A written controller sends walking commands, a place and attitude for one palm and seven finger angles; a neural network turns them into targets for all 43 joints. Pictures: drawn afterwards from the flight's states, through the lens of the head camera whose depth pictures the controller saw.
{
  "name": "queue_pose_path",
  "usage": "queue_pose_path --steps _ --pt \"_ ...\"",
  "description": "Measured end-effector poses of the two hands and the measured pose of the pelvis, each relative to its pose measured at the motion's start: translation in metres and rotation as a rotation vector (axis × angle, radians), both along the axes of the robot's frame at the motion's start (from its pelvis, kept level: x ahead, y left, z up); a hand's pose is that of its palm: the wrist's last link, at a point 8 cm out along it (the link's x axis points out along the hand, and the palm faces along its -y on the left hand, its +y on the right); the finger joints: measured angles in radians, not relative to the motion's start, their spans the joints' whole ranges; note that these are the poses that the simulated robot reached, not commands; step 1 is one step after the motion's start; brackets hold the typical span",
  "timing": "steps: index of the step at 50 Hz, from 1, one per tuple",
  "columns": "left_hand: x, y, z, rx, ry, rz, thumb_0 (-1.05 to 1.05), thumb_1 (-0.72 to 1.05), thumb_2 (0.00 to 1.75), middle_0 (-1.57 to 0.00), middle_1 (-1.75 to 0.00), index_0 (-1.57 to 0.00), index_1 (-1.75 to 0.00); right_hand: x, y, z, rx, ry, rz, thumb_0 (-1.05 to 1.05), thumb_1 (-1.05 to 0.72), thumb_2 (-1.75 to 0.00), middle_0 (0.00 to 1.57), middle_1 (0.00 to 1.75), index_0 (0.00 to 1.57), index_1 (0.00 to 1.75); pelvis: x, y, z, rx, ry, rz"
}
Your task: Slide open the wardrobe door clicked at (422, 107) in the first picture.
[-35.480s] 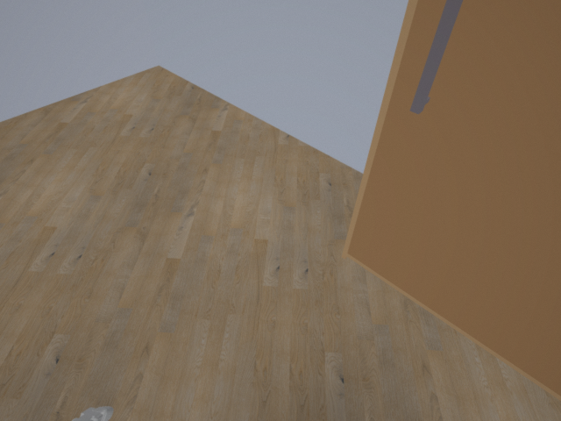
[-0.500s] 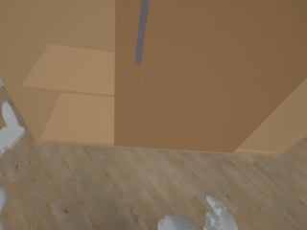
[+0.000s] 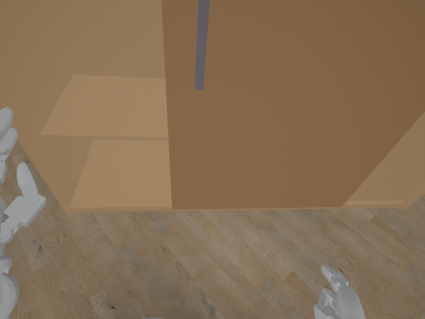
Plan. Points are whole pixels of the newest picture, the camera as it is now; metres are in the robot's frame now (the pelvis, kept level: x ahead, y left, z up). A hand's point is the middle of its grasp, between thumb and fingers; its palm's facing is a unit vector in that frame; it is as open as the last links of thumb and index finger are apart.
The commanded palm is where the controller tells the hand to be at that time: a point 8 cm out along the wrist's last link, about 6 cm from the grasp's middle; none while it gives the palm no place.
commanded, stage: stop stepping back and stand still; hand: left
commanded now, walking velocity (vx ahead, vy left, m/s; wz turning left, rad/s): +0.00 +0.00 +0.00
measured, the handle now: (201, 37) +0.71 +0.09 +0.20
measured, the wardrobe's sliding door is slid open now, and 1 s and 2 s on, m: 0.50 0.50 0.50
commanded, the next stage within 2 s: let the arm hang, fingers relaxed in 0.78 s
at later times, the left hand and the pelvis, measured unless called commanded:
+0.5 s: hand (54, 163) +0.28 +0.26 +0.17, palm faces +0.44 -0.81 -0.40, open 7.5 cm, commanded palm +0.20 +0.31 +0.21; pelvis +0.07 +0.01 +0.03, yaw +3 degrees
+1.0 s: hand (80, 226) +0.27 +0.27 +0.02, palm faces +0.13 -0.89 -0.43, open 7.4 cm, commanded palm none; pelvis +0.06 +0.02 +0.02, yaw +4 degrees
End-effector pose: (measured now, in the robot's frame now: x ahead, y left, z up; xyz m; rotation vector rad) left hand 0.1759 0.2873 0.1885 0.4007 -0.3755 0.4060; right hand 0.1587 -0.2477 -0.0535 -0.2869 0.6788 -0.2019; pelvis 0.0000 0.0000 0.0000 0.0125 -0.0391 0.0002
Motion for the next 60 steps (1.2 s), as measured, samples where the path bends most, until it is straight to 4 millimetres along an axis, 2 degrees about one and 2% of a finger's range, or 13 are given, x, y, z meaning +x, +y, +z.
queue_pose_path --steps 5,8,11,15,21,28,31,34,39,45,50,55,60 --pt "0.013 -0.003 0.055 0.26 0.003 -0.018 0.02 0.88 0.9 -0.21 -0.3 -0.21 -0.3 0.01 0.035 -0.004 0.146 0.007 0.066 0.01 -0.91 -0.9 0.2 0.3 0.2 0.3 0.005 -0.008 0.015 -0.001 0.026 0.024" --pt "0.011 -0.005 0.071 0.365 0.058 0.01 0.02 0.88 0.9 -0.21 -0.3 -0.21 -0.3 0.014 0.042 -0.017 0.214 0.047 0.081 0.01 -0.91 -0.9 0.21 0.3 0.2 0.3 0.017 -0.011 0.017 -0.013 0.048 0.034" --pt "0.01 0.004 0.064 0.324 0.163 0.063 0.01 0.89 0.9 -0.21 -0.3 -0.21 -0.3 0.015 0.039 -0.025 0.23 0.121 0.066 0.01 -0.9 -0.9 0.21 0.3 0.2 0.3 0.033 -0.007 0.026 0.0 0.066 0.035" --pt "0.015 0.027 0.029 0.196 0.295 0.176 0.01 0.89 0.9 -0.21 -0.3 -0.21 -0.3 0.024 0.028 -0.023 0.176 0.181 0.058 0.01 -0.91 -0.9 0.21 0.3 0.2 0.3 0.052 -0.003 0.035 0.036 0.077 0.03" --pt "0.043 0.034 -0.021 -0.015 0.3 0.192 0.02 0.89 0.9 -0.2 -0.3 -0.21 -0.3 0.062 0.012 -0.011 0.039 0.144 0.059 0.02 -0.91 -0.9 0.21 0.3 0.2 0.3 0.067 0.008 0.026 0.019 0.058 0.048" --pt "0.071 0.003 0.034 0.158 0.121 0.003 0.02 0.88 0.9 -0.21 -0.3 -0.21 -0.3 0.111 0.023 0.025 0.054 -0.031 0.088 0.02 -0.91 -0.9 0.2 0.3 0.2 0.3 0.078 0.004 0.028 -0.001 0.077 0.049" --pt "0.072 0.008 0.055 0.271 0.112 0.002 0.02 0.88 0.9 -0.21 -0.3 -0.21 -0.3 0.121 0.028 0.027 0.088 -0.045 0.086 0.01 -0.91 -0.9 0.2 0.3 0.2 0.3 0.08 0.002 0.031 -0.001 0.097 0.04" --pt "0.072 0.024 0.052 0.273 0.18 0.052 0.01 0.88 0.9 -0.21 -0.3 -0.21 -0.3 0.12 0.03 0.024 0.111 -0.019 0.077 0.01 -0.91 -0.9 0.21 0.3 0.2 0.3 0.084 0.004 0.036 0.009 0.105 0.032" --pt "0.064 0.044 0.012 0.117 0.336 0.146 0.01 0.89 0.9 -0.2 -0.3 -0.21 -0.3 0.106 0.03 0.014 0.102 0.041 0.051 0.01 -0.91 -0.9 0.21 0.3 0.2 0.3 0.09 0.011 0.038 0.001 0.114 0.029" --pt "0.063 0.029 -0.022 -0.016 0.344 0.095 0.02 0.89 0.9 -0.2 -0.3 -0.21 -0.3 0.088 0.03 0.007 0.056 0.108 0.077 0.01 -0.91 -0.9 0.21 0.3 0.2 0.3 0.079 0.013 0.033 -0.008 0.104 0.048" --pt "0.065 0.02 -0.142 -0.13 0.824 -0.003 0.01 0.89 0.9 -0.2 -0.3 -0.2 -0.3 0.073 0.019 -0.016 0.064 0.183 0.116 0.01 -0.91 -0.9 0.21 0.3 0.2 0.3 0.061 0.022 0.025 -0.01 0.114 0.07" --pt "-0.001 -0.016 -0.252 -0.315 1.305 -0.021 0.01 0.9 0.9 -0.2 -0.3 -0.2 -0.3 0.029 0.014 -0.032 0.06 0.298 0.059 0.01 -0.91 -0.9 0.21 0.3 0.2 0.3 0.049 0.023 0.022 0.001 0.097 0.068" --pt "-0.079 -0.045 -0.298 -0.513 1.519 0.038 0.0 0.93 0.9 -0.2 -0.3 -0.2 -0.3 -0.033 0.016 -0.039 0.041 0.505 0.027 0.01 -0.91 -0.9 0.2 0.3 0.2 0.3 0.04 0.018 0.026 -0.002 0.072 0.079"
